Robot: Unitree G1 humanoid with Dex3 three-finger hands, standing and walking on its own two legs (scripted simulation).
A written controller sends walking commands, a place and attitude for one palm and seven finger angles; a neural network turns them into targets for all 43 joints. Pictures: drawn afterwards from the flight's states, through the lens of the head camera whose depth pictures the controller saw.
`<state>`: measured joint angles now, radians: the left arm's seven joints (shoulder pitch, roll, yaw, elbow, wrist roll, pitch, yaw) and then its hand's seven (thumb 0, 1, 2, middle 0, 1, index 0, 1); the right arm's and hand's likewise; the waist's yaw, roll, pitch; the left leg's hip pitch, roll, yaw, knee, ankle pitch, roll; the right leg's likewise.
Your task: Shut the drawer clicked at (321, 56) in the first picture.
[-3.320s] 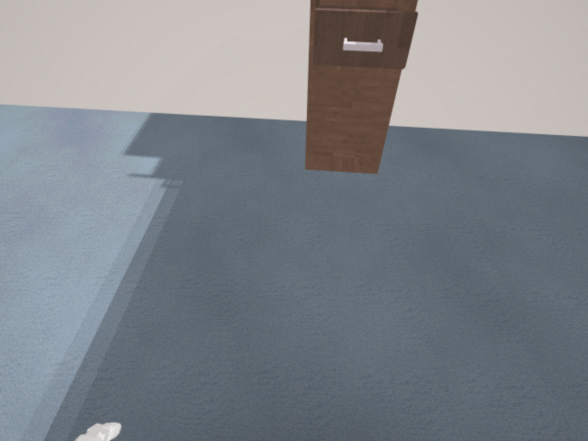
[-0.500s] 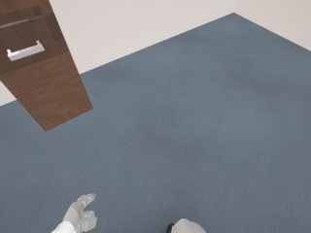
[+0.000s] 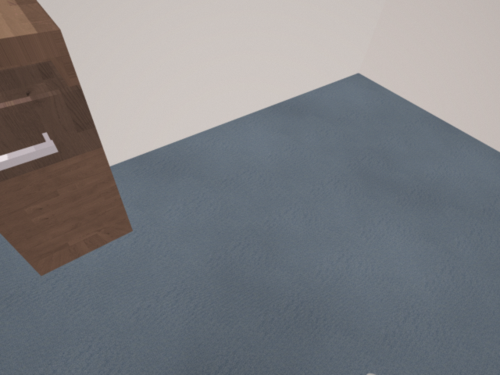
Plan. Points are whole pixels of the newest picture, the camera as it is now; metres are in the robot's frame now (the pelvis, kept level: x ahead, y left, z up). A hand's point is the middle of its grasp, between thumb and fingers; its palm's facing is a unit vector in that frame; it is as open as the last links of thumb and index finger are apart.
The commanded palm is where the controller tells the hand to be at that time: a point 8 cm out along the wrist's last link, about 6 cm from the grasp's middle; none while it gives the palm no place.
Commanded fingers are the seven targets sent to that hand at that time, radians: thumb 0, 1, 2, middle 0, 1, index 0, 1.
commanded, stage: walk to a spot facing it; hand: left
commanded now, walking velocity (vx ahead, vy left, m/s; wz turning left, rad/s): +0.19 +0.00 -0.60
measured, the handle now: (20, 150) +0.52 +0.57 -0.02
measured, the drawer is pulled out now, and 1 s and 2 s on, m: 0.17 0.17 0.17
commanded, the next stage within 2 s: turn to face it in 0.16 s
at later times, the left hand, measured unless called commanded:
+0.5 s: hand (202, 301) +0.29 +0.11 -0.16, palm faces -0.16 -0.96 -0.21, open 7.3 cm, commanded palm none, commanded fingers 0.00 0.90 0.90 -0.20 -0.30 -0.20 -0.30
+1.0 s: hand (127, 355) +0.17 +0.23 -0.16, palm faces +0.20 -0.94 -0.26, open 7.3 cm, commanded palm none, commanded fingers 0.00 0.90 0.90 -0.20 -0.30 -0.20 -0.30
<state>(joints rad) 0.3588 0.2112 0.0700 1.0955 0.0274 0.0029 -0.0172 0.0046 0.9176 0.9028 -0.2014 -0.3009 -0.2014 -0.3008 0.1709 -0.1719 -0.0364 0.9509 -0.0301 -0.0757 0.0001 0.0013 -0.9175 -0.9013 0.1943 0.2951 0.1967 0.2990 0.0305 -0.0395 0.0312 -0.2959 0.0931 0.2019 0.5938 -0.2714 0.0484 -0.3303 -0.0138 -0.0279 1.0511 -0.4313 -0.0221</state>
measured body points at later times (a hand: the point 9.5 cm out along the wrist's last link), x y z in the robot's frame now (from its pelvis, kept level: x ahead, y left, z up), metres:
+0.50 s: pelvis +0.13 -0.03 -0.01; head +0.16 -0.05 +0.44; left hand +0.29 +0.17 -0.14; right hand +0.04 -0.23 -0.17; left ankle +0.06 +0.09 -0.68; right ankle +0.19 -0.14 -0.73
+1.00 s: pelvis +0.14 +0.00 +0.01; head +0.17 +0.03 +0.46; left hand +0.16 +0.28 -0.14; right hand +0.23 -0.25 -0.12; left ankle +0.16 +0.09 -0.73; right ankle +0.15 -0.15 -0.66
